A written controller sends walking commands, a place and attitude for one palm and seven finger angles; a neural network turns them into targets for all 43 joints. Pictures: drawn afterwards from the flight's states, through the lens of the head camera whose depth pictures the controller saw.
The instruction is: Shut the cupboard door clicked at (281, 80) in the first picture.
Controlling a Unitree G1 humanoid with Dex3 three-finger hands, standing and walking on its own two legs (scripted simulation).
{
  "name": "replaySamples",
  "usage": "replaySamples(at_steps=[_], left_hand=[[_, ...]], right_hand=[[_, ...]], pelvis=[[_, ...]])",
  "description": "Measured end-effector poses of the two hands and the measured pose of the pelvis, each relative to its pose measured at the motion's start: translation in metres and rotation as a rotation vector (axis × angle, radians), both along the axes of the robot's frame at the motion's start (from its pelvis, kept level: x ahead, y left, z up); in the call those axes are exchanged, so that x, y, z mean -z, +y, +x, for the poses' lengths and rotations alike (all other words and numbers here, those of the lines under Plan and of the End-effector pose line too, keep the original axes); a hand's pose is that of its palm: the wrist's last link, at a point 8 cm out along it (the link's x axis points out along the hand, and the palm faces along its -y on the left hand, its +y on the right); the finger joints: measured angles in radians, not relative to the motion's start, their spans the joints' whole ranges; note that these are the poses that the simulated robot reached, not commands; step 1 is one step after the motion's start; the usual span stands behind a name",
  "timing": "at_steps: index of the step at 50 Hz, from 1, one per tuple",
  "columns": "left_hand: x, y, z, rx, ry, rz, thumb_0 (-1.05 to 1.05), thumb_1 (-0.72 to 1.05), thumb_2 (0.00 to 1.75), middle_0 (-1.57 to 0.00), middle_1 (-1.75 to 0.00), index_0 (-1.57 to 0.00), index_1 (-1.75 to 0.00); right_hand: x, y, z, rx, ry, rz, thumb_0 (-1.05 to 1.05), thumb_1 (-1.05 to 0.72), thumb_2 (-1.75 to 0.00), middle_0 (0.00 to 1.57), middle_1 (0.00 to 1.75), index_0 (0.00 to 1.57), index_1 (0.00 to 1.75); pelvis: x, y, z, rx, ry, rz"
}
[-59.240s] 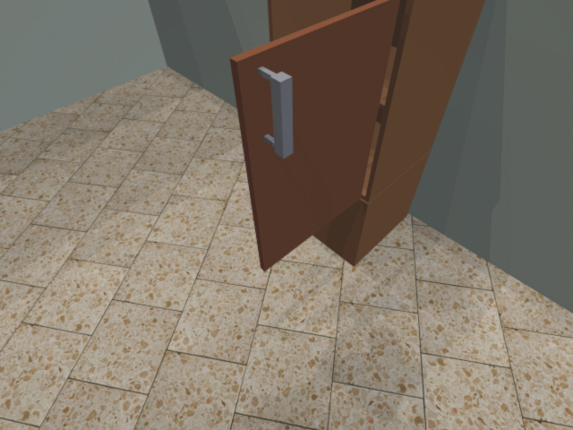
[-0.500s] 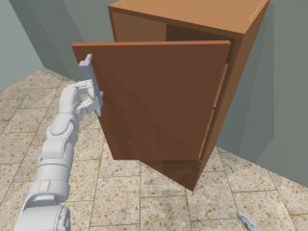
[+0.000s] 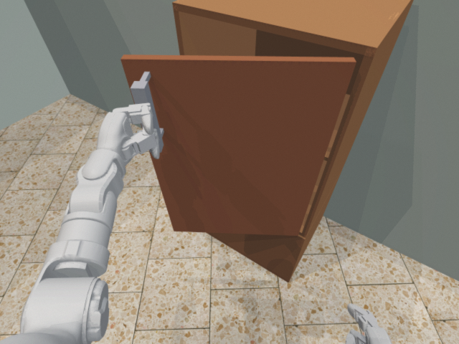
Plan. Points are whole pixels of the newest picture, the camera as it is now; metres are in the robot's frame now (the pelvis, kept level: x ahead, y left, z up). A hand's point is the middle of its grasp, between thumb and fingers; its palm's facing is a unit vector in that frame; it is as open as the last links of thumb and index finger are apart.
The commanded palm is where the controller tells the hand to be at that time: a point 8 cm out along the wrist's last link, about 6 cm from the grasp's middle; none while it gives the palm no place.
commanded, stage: push the door shut along its arc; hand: left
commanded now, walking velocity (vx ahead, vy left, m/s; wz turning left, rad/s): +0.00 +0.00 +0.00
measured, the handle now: (151, 113) +0.50 +0.17 +0.16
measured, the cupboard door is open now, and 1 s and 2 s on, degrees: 31 16 4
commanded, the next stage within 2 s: pull the fist back off the door in 1.60 s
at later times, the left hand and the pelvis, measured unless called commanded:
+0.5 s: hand (171, 117) +0.47 +0.13 +0.17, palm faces -0.17 -0.99 +0.00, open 3.2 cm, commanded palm +0.47 +0.17 +0.16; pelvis -0.01 +0.01 -0.01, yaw -1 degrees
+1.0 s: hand (197, 98) +0.54 +0.08 +0.16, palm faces -0.29 -0.96 +0.00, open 3.1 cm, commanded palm +0.55 +0.14 +0.16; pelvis +0.00 +0.00 -0.02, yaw -2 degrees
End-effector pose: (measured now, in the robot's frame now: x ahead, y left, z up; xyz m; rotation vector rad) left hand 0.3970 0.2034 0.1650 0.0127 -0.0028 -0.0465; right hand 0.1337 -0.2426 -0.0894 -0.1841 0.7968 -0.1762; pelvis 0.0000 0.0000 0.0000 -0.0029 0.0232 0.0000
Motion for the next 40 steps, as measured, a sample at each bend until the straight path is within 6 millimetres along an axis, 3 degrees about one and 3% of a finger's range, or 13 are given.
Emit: replaySamples(at_steps=[16,21,30,40], left_hand=[[-0.002,-0.002,0.034,0.072,-0.003,0.015,0.03,0.96,0.95,-1.30,-1.50,-1.30,-1.50],[-0.004,-0.018,0.049,0.122,-0.003,0.004,0.03,0.95,0.94,-1.30,-1.50,-1.30,-1.50],[-0.004,-0.028,0.075,0.152,0.007,0.010,0.02,0.91,0.91,-1.30,-1.50,-1.30,-1.50],[-0.003,-0.050,0.107,0.203,0.024,-0.010,0.01,0.90,0.90,-1.30,-1.50,-1.30,-1.50]], right_hand=[[0.022,-0.013,-0.079,0.074,0.177,-0.030,0.01,-0.90,-0.90,0.20,0.30,0.21,0.30],[0.026,-0.017,-0.102,0.099,0.223,-0.042,0.01,-0.90,-0.90,0.20,0.30,0.21,0.30],[0.028,-0.022,-0.136,0.150,0.285,-0.053,0.01,-0.90,-0.90,0.20,0.30,0.21,0.30],[0.030,-0.027,-0.165,0.198,0.376,-0.065,0.00,-0.90,-0.90,0.20,0.30,0.21,0.30]], pelvis=[[0.005,0.007,-0.009,-0.002,0.047,-0.006],[0.007,0.008,-0.011,0.002,0.070,-0.007],[0.012,0.007,-0.013,0.012,0.121,-0.008],[0.017,0.005,-0.010,0.019,0.183,-0.011]])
